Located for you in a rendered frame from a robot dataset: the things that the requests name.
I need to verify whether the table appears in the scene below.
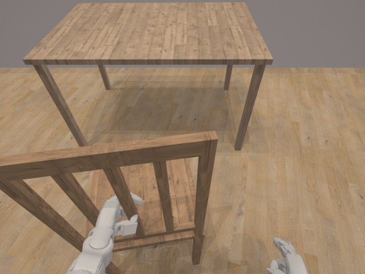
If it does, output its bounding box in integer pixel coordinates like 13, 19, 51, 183
23, 2, 273, 151

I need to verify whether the left robot forearm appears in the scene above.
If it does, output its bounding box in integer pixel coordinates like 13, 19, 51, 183
66, 226, 115, 274

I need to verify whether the right robot hand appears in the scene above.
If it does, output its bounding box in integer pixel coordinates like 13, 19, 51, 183
267, 237, 308, 274

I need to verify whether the left robot hand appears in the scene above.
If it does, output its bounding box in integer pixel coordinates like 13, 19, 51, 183
95, 192, 143, 236

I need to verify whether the chair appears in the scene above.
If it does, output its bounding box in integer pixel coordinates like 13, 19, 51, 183
0, 131, 218, 274

